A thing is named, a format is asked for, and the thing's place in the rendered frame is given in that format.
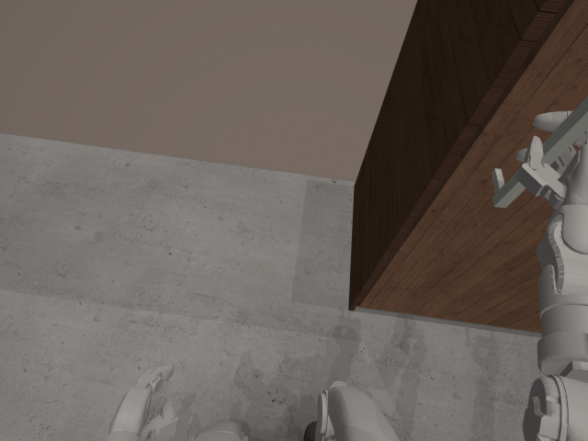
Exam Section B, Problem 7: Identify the robot thigh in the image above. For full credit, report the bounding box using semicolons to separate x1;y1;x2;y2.
191;422;248;441
317;387;400;441

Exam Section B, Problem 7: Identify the left robot hand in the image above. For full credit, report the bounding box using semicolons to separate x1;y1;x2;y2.
108;365;178;441

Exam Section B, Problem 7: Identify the handle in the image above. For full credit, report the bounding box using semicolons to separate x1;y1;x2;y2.
491;96;588;208

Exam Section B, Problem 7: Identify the left robot thigh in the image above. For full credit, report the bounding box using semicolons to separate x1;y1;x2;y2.
191;422;248;441

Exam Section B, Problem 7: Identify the wardrobe door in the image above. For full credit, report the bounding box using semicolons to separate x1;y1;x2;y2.
359;0;588;333

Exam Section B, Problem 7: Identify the right robot upper arm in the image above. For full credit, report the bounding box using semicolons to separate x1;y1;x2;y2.
523;375;588;441

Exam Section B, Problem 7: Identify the right robot hand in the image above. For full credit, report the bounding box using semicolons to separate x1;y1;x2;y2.
515;111;588;212

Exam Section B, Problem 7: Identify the robot right forearm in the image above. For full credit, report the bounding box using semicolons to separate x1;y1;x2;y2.
537;205;588;383

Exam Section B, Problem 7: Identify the right robot thigh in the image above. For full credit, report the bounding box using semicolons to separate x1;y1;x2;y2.
317;387;400;441

